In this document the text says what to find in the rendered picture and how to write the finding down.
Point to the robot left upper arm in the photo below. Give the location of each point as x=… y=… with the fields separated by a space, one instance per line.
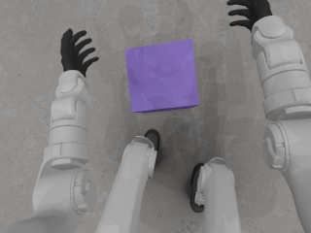
x=60 y=200

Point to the carton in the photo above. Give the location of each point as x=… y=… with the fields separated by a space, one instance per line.
x=162 y=77

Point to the right robot hand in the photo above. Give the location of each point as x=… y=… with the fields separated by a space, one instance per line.
x=257 y=9

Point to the robot right foot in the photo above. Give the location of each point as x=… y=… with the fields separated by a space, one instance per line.
x=198 y=208

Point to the robot right forearm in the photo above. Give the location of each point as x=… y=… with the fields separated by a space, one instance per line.
x=283 y=73

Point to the left robot hand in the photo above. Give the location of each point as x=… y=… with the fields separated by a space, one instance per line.
x=70 y=57

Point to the robot right shin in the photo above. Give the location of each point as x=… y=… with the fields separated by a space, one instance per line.
x=198 y=199

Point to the robot left forearm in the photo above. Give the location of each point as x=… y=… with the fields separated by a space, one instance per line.
x=68 y=147

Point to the robot right upper arm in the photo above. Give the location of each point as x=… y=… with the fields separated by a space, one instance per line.
x=286 y=146

